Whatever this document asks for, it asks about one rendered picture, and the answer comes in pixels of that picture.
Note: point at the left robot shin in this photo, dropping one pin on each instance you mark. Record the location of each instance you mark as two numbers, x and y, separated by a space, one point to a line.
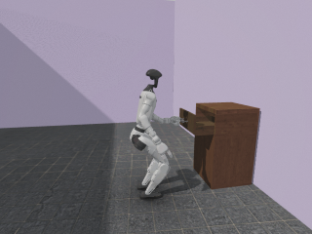
150 171

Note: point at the right robot shin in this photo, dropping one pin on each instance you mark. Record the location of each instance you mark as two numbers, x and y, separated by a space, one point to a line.
157 177

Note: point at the robot right upper arm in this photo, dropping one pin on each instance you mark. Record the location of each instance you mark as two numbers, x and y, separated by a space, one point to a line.
148 100

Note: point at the robot right forearm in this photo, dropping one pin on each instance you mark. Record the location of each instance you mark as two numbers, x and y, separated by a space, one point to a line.
147 127

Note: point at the robot left hand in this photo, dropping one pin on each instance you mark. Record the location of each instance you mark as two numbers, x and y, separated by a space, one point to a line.
175 120

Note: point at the robot right hand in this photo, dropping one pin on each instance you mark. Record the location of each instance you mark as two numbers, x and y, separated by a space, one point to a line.
161 149

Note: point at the drawer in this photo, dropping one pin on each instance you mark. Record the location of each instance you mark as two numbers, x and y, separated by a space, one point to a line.
197 125

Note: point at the robot left forearm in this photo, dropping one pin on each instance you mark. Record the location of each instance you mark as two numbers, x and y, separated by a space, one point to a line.
160 120

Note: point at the cabinet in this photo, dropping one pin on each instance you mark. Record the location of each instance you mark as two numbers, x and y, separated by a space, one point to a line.
226 158

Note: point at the robot shin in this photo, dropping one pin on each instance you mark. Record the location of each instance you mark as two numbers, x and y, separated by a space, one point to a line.
150 171
157 177

